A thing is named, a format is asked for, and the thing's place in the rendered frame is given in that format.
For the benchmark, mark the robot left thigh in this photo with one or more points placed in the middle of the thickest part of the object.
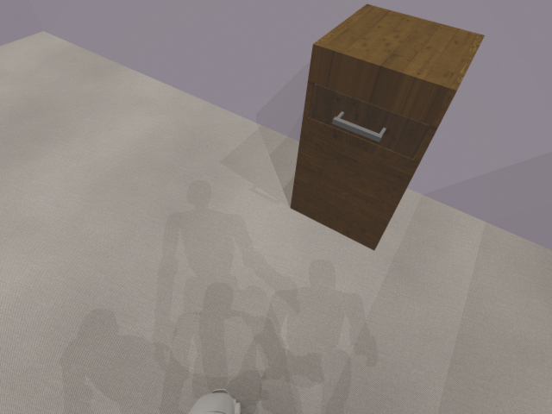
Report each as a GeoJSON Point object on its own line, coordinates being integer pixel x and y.
{"type": "Point", "coordinates": [216, 403]}

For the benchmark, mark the handle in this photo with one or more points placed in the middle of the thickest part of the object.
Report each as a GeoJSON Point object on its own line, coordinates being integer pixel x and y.
{"type": "Point", "coordinates": [358, 129]}

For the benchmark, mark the robot left shin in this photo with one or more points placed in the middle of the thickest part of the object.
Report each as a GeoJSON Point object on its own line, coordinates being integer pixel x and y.
{"type": "Point", "coordinates": [220, 390]}

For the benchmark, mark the cabinet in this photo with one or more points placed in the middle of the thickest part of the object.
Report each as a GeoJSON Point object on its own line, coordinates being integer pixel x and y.
{"type": "Point", "coordinates": [401, 63]}

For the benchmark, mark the drawer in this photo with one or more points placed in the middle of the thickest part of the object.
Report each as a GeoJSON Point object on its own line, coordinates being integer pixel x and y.
{"type": "Point", "coordinates": [403, 134]}

